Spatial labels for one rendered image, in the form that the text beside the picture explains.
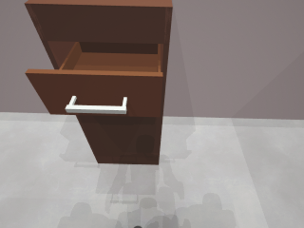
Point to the drawer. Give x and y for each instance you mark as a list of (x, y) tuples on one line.
[(101, 73)]

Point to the handle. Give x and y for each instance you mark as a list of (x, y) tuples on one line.
[(96, 109)]

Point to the cabinet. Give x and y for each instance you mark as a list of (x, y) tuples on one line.
[(62, 23)]

